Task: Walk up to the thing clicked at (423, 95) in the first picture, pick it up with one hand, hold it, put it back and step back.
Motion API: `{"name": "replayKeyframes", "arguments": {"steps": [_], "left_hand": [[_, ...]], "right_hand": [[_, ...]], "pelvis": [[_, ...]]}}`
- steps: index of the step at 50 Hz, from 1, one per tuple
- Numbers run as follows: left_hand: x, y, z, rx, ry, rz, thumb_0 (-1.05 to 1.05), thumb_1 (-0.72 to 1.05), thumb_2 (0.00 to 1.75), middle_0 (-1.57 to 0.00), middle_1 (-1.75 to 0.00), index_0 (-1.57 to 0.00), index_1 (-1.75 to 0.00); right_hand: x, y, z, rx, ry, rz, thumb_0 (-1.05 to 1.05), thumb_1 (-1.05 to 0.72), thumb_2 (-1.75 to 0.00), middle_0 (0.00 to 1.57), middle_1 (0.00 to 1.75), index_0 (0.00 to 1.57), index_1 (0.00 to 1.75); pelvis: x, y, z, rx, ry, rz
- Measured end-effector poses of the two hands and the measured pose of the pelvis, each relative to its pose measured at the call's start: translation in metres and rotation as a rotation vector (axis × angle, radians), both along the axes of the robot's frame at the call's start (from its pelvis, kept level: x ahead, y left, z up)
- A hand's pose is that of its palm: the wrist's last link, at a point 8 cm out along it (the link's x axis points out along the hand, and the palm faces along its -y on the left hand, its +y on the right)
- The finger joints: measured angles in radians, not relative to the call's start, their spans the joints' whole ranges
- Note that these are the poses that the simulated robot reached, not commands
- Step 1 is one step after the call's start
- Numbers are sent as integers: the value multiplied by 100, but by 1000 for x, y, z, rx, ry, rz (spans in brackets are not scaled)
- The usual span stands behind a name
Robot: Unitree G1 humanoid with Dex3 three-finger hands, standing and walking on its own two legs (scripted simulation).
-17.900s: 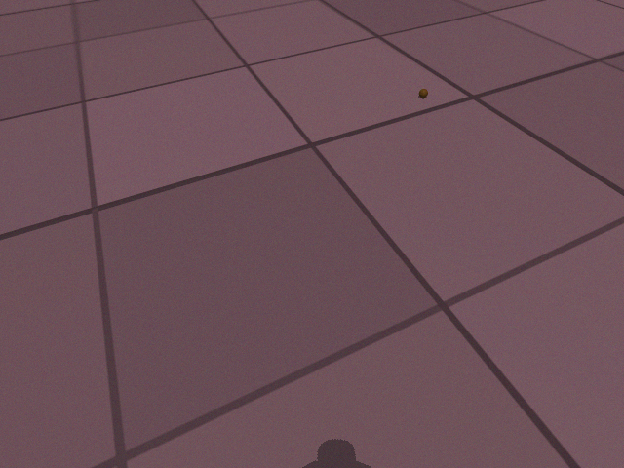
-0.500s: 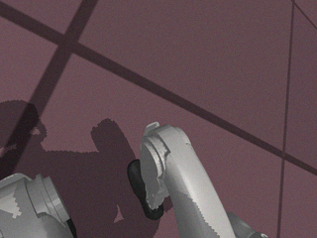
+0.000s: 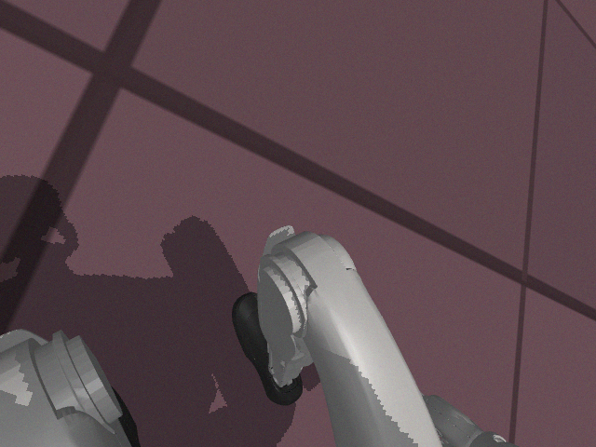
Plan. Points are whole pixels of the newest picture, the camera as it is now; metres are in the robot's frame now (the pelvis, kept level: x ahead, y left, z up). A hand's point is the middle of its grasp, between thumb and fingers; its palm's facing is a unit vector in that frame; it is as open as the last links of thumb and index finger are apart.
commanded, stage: close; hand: left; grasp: from above
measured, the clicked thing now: out of the picture +0.47 +0.33 -0.28
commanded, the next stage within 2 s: settle in 1.44 s
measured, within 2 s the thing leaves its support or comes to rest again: leaves its support in 1.74 s
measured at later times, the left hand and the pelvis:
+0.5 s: hand out of the picture +0.45 +0.32 -0.26, palm faces -0.45 -0.17 -0.88, open 12.7 cm; pelvis +0.00 +0.00 +0.00, yaw +0 degrees
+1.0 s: hand out of the picture +0.44 +0.32 -0.26, palm faces -0.46 -0.17 -0.87, open 9.4 cm; pelvis +0.00 +0.00 +0.00, yaw +0 degrees
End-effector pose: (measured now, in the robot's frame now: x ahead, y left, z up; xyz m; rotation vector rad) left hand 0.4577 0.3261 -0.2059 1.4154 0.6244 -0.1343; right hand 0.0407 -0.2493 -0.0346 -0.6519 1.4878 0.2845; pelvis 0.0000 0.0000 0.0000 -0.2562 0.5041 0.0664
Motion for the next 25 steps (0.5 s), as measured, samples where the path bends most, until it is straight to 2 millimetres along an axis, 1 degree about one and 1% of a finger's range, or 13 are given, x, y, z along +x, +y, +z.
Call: {"name": "replayKeyframes", "arguments": {"steps": [6, 10, 16, 25], "left_hand": [[3, 2, 6, -4, -16, -1, 0, -49, 99, -11, -102, -10, -103], [1, 2, 9, 0, -6, -8, 0, -46, 97, -12, -102, -12, -102], [-5, 1, 8, -12, 10, -15, 0, -41, 93, -14, -101, -15, -100], [-4, -1, 6, -4, -1, -27, 0, -30, 87, -20, -99, -23, -97]], "right_hand": [[5, 2, 0, 3, -12, 7, 0, -90, -91, 20, 30, 20, 30], [8, 2, 0, 3, -29, 6, 0, -90, -91, 20, 30, 20, 30], [7, 4, 0, 7, -34, 3, 0, -90, -90, 20, 30, 20, 30], [3, 1, 2, -8, -29, 7, 0, -90, -90, 20, 30, 20, 30]], "pelvis": [[0, 1, 1, -2, -1, 2], [0, 1, 2, -5, 0, 2], [-2, 1, 4, -3, 1, 5], [-4, 0, 3, -1, -6, 4]]}}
